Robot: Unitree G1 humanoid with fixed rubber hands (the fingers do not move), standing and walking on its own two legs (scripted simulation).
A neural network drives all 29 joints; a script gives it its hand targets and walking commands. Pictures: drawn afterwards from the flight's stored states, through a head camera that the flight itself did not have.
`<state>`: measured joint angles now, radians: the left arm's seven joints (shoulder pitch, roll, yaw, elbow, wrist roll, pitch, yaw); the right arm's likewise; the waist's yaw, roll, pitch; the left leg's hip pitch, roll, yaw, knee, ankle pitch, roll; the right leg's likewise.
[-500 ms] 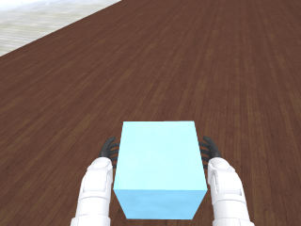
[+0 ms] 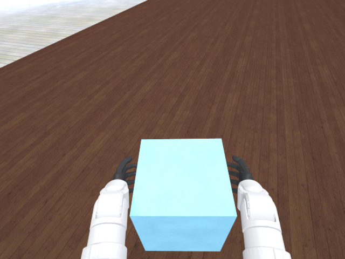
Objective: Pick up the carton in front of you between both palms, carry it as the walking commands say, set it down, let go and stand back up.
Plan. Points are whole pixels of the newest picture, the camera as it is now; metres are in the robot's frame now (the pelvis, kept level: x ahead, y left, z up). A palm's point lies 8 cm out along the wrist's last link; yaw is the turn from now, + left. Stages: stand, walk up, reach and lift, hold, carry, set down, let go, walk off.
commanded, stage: set down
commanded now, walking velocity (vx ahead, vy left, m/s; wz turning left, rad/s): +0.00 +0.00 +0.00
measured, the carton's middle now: (181, 197) +0.31 +0.00 -0.03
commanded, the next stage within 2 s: none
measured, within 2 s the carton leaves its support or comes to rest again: neither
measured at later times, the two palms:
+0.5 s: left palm (137, 194) +0.36 +0.14 -0.09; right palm (236, 200) +0.34 -0.16 -0.09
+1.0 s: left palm (148, 201) +0.42 +0.12 -0.24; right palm (229, 209) +0.38 -0.17 -0.24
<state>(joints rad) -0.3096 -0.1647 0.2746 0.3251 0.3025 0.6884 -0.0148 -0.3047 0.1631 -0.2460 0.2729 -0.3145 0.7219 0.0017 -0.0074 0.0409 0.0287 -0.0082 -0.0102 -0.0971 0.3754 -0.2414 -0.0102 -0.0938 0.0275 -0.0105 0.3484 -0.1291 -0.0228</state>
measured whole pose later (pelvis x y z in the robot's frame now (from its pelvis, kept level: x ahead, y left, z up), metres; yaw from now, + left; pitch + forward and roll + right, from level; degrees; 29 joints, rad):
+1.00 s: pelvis -0.05 +0.01 -0.16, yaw +1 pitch +41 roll +2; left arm -0.90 -0.07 0.49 0.62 0.27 0.28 0.00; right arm -0.85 0.13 -0.54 0.49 -0.33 0.31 -0.01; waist -0.05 0.05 -0.13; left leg -1.55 -0.11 -0.07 1.32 -0.49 -0.03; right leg -1.64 0.05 0.08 1.27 -0.34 0.02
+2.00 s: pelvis -0.08 +0.02 -0.37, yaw +3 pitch +43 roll -1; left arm -1.57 0.26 0.11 1.02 0.03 0.27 0.12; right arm -1.33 -0.11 -0.55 0.69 -0.10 0.29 -0.09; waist -0.15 0.03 0.30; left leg -2.18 -0.21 -0.06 2.11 -0.68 -0.05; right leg -2.26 0.05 0.06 2.02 -0.52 0.07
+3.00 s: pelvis -0.09 +0.03 -0.40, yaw +2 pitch +37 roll -4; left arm -1.64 0.27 0.18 1.15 0.14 0.19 0.01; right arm -1.43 -0.20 -0.63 0.95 -0.17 0.21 0.06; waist -0.15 0.01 0.42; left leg -2.18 -0.16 -0.03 2.24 -0.69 0.01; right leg -2.23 0.02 0.03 2.13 -0.54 0.08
